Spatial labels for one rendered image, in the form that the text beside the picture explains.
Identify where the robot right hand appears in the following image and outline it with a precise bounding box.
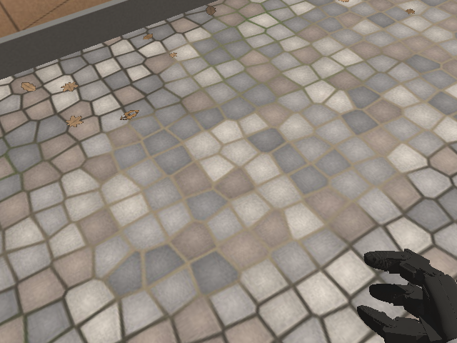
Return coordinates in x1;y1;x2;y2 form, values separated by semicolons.
357;249;457;343

